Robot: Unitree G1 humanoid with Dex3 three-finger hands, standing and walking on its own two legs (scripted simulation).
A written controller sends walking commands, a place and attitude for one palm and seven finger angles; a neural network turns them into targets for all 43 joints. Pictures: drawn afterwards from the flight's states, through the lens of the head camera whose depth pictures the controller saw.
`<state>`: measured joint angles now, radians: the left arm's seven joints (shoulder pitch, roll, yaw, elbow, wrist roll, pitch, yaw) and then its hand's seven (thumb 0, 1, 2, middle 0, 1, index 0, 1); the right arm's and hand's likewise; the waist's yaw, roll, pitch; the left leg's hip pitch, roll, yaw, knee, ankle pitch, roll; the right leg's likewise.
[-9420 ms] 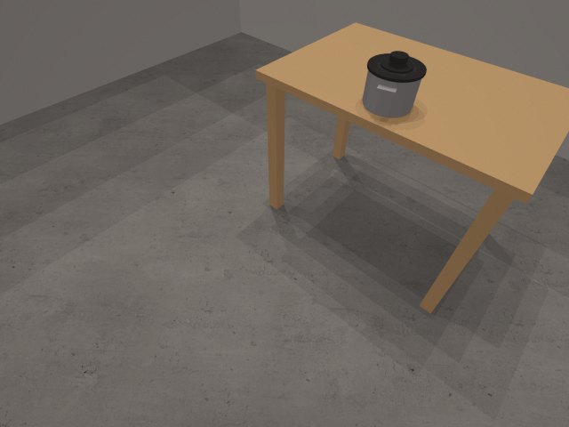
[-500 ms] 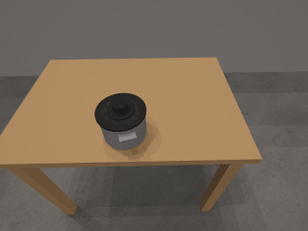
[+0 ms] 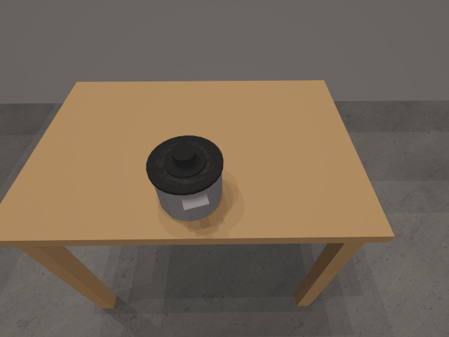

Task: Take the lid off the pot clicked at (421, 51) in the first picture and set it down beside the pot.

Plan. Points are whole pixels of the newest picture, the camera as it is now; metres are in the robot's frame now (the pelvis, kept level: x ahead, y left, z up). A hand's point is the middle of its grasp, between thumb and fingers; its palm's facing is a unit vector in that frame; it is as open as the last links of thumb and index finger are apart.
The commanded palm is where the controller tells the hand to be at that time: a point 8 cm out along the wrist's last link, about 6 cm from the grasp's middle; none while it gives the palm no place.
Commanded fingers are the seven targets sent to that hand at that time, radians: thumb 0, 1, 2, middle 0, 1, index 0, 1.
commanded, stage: look again from close up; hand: left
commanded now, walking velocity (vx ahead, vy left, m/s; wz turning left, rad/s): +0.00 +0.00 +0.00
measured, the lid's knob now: (183, 154) +0.45 +0.12 +0.06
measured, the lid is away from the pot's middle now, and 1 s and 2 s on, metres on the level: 0.00 0.00 0.00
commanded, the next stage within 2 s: shuffle to correct the standing spot in 1.74 s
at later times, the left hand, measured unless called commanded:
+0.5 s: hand out of the picture +0.00 +0.18 -0.18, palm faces +0.02 -0.98 -0.19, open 7.4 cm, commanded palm none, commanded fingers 0.00 0.90 0.90 -0.20 -0.30 -0.20 -0.30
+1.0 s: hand out of the picture -0.01 +0.20 -0.18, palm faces +0.02 -0.99 -0.17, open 7.4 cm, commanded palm none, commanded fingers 0.00 0.90 0.90 -0.20 -0.30 -0.20 -0.30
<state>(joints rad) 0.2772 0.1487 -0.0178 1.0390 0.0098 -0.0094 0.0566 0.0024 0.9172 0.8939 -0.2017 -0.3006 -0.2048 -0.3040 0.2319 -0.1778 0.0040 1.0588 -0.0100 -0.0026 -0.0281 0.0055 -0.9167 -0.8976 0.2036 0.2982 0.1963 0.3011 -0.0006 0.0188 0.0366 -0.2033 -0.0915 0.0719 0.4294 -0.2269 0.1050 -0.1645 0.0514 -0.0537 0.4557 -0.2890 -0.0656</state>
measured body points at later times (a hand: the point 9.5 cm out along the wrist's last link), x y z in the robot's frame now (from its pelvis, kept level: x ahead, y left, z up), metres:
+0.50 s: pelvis +0.01 +0.02 +0.00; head +0.03 +0.02 +0.45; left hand +0.00 +0.24 -0.16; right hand +0.04 -0.21 -0.15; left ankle +0.00 +0.05 -0.74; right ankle -0.03 -0.08 -0.74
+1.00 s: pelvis +0.01 +0.04 +0.00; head +0.03 +0.05 +0.45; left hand -0.01 +0.25 -0.16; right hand +0.00 -0.18 -0.15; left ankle +0.00 +0.05 -0.74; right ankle -0.03 -0.08 -0.74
